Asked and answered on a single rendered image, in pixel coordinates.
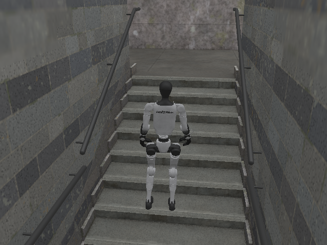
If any left robot upper arm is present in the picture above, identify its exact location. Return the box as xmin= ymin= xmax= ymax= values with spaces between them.
xmin=142 ymin=103 xmax=154 ymax=131

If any robot left hand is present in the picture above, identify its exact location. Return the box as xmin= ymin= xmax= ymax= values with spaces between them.
xmin=140 ymin=138 xmax=152 ymax=147

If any robot left foot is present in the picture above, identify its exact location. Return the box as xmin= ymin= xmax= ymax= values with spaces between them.
xmin=146 ymin=196 xmax=153 ymax=210

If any left robot forearm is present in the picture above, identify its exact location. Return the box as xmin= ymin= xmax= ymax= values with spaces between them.
xmin=139 ymin=123 xmax=148 ymax=141

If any robot right hand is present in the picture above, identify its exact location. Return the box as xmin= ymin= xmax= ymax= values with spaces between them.
xmin=179 ymin=137 xmax=191 ymax=146

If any right robot upper arm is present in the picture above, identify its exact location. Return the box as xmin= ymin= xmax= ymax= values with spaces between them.
xmin=176 ymin=104 xmax=188 ymax=131

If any right robot forearm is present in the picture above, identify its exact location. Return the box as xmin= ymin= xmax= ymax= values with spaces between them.
xmin=183 ymin=124 xmax=191 ymax=139

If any robot right thigh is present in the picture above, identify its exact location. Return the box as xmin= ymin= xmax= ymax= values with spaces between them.
xmin=169 ymin=143 xmax=181 ymax=178

